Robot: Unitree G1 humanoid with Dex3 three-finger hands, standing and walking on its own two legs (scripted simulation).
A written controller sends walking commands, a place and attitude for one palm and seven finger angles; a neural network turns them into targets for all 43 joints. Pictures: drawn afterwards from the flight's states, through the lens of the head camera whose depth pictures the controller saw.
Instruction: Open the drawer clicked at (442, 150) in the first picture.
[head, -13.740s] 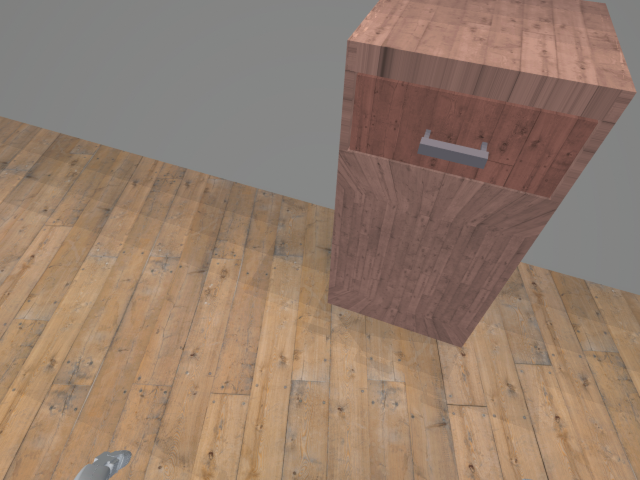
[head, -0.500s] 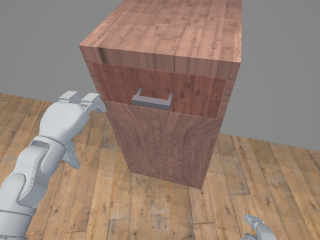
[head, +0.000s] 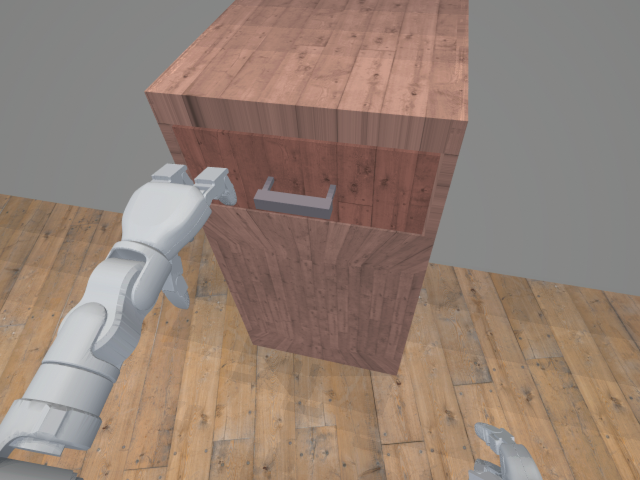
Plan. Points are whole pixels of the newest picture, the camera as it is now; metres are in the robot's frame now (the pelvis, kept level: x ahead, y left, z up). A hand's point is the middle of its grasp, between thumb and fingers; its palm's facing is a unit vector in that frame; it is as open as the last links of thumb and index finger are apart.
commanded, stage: move the hooked fingers above the handle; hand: left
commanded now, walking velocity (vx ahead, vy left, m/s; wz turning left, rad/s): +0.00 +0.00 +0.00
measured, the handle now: (296, 195) +0.54 +0.11 +0.01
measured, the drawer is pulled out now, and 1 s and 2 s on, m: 0.00 0.00 0.00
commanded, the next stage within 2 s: none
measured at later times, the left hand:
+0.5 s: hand (221, 217) +0.41 +0.19 +0.10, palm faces +0.04 -0.05 -1.00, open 13.8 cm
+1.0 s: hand (262, 203) +0.47 +0.15 +0.07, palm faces -0.07 +0.00 -1.00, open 13.8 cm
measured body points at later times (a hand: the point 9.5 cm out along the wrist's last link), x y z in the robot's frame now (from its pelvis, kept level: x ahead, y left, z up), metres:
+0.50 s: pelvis +0.03 -0.02 +0.00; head +0.06 -0.05 +0.44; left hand +0.40 +0.19 +0.15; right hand +0.18 -0.26 -0.13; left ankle +0.01 +0.09 -0.74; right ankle +0.01 -0.12 -0.74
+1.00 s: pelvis +0.03 -0.02 -0.01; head +0.08 -0.05 +0.44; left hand +0.46 +0.15 +0.12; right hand +0.13 -0.27 -0.15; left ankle +0.01 +0.09 -0.74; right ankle +0.01 -0.12 -0.74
